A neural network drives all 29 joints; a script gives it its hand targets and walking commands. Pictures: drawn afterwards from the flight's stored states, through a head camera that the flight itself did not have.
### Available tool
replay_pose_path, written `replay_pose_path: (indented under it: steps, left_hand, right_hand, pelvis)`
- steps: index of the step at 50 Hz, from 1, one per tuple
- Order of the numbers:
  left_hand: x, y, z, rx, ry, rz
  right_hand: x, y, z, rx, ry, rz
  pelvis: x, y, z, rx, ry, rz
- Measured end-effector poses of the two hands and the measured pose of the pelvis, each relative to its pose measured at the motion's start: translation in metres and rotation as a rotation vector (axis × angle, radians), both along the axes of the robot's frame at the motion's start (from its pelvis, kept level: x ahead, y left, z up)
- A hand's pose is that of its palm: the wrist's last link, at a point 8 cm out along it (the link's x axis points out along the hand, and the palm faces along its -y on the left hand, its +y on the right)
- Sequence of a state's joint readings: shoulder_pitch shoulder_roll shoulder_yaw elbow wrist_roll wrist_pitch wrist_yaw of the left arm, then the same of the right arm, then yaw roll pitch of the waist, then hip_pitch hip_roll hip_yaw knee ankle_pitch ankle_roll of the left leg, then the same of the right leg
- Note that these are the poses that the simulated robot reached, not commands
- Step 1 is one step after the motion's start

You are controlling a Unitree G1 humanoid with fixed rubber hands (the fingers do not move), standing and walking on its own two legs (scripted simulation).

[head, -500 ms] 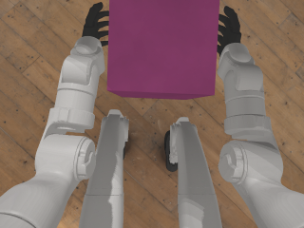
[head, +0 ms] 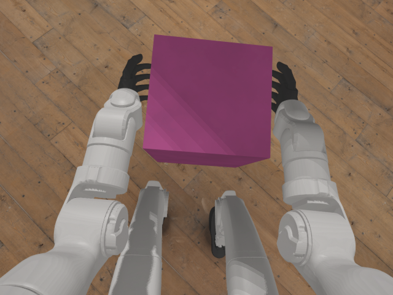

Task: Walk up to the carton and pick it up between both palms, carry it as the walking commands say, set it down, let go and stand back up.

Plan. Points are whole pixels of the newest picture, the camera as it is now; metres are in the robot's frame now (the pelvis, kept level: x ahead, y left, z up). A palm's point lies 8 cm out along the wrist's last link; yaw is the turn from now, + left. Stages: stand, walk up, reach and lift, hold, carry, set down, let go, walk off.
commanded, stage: reach and lift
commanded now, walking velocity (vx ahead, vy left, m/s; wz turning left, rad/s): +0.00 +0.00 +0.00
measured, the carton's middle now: (203, 115) +0.45 -0.01 -0.09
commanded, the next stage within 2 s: none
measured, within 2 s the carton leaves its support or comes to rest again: neither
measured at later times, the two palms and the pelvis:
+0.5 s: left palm (113, 76) +0.43 +0.15 +0.07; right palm (310, 86) +0.44 -0.15 +0.09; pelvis +0.10 +0.00 +0.08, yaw +0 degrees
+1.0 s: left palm (86, 61) +0.41 +0.16 +0.15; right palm (335, 74) +0.41 -0.14 +0.15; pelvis +0.11 +0.00 +0.12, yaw +2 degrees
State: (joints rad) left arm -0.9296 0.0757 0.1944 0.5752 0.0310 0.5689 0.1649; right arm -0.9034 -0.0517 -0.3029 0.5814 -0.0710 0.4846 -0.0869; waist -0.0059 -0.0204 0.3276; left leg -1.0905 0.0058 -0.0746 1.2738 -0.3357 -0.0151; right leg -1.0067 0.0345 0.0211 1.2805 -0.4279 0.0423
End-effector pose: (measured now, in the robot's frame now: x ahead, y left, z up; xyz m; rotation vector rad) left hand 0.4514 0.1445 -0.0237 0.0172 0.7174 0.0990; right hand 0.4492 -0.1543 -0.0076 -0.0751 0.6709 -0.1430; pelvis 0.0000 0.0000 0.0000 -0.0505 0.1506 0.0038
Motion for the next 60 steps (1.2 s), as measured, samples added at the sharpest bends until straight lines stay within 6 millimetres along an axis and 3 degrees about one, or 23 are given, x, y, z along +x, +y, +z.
replay_pose_path:
  steps: [7,12,17,24,31,39,53,60]
  left_hand:
    - [-0.008,-0.001,0.049,0.033,0.045,-0.037]
    - [-0.007,-0.003,0.082,0.041,0.032,-0.034]
    - [-0.008,-0.004,0.092,0.044,0.043,-0.027]
    - [-0.019,0.002,0.094,0.015,0.072,0.018]
    - [-0.023,0.008,0.126,-0.024,0.013,0.063]
    - [-0.028,0.008,0.145,-0.039,0.007,0.076]
    - [-0.048,0.012,0.177,-0.036,-0.03,0.088]
    - [-0.058,0.01,0.181,-0.04,-0.023,0.082]
  right_hand:
    - [-0.014,-0.001,0.045,0.006,0.045,-0.014]
    - [-0.013,-0.003,0.075,0.016,0.032,-0.019]
    - [-0.008,-0.004,0.088,0.024,0.044,-0.014]
    - [-0.011,0.002,0.091,0.092,0.075,-0.047]
    - [-0.018,0.007,0.117,0.131,0.016,-0.069]
    - [-0.022,0.008,0.136,0.109,0.015,-0.053]
    - [-0.039,0.011,0.168,0.091,-0.015,-0.024]
    - [-0.049,0.01,0.175,0.075,-0.007,-0.022]
  pelvis:
    - [0.035,0.0,0.025,0.004,0.107,-0.004]
    - [0.055,-0.001,0.042,0.006,0.126,-0.001]
    - [0.07,-0.001,0.059,0.013,0.105,-0.003]
    - [0.094,-0.001,0.081,0.016,0.092,0.0]
    - [0.113,0.001,0.101,0.015,0.033,0.009]
    - [0.117,0.003,0.112,0.015,-0.044,0.014]
    - [0.104,0.0,0.12,0.017,-0.13,0.028]
    - [0.098,0.0,0.12,0.018,-0.164,0.029]
